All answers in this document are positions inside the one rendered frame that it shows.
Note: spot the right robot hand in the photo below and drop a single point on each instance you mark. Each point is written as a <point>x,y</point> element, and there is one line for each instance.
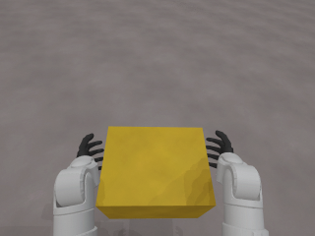
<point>225,146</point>

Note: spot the carton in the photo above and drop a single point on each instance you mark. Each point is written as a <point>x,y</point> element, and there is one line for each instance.
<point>155,172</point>

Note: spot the right robot forearm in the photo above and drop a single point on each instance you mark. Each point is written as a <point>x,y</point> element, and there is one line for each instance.
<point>242,197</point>

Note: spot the left robot hand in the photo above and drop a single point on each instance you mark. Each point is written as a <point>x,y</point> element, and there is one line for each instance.
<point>84,148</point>

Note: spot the left robot forearm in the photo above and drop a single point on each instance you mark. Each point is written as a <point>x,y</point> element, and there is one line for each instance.
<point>74,198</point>

